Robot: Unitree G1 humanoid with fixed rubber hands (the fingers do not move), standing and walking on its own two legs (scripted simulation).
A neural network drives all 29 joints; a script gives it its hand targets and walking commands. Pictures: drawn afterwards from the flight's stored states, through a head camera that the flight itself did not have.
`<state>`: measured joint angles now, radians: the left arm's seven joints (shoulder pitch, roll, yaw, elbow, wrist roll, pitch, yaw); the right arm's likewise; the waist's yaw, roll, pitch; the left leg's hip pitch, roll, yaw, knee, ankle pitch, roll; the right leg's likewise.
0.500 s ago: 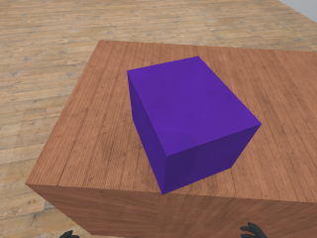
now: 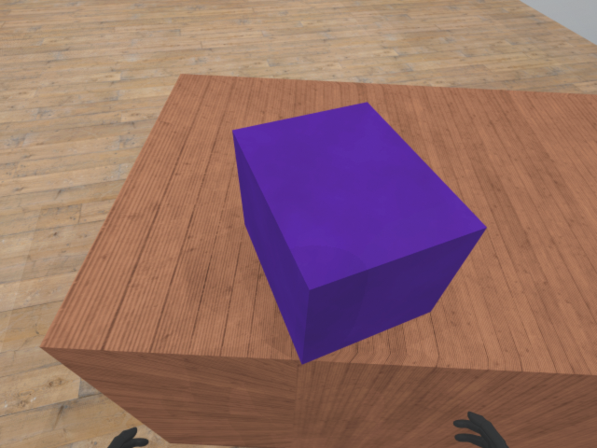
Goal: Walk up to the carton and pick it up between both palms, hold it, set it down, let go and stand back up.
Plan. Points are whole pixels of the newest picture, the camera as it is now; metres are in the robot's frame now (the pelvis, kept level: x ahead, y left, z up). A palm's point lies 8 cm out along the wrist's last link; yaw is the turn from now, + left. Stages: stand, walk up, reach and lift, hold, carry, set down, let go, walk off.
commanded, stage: reach and lift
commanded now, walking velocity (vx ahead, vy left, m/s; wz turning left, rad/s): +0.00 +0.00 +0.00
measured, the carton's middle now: (336, 225) +0.40 -0.04 +0.07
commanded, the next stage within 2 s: none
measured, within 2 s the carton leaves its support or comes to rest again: neither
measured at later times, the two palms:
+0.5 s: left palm (163, 429) +0.16 +0.18 -0.04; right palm (563, 447) +0.14 -0.32 -0.04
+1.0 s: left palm (169, 429) +0.15 +0.16 -0.01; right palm (570, 447) +0.14 -0.32 -0.02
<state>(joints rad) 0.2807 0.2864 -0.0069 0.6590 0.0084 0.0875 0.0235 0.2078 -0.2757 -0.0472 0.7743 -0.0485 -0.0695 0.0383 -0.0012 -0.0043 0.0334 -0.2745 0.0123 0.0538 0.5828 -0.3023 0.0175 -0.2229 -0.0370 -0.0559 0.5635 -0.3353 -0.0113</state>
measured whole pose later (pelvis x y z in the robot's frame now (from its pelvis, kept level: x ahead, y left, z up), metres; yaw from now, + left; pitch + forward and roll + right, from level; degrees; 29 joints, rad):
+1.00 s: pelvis +0.00 -0.05 +0.02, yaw -1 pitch -2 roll +0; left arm 0.44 0.08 0.01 0.06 0.02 0.10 0.22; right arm 0.32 -0.43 0.04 0.51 0.24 -0.22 0.23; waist 0.01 -0.03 0.03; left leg -0.11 0.07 0.06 0.32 -0.17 -0.05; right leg -0.09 0.03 -0.05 0.34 -0.22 -0.05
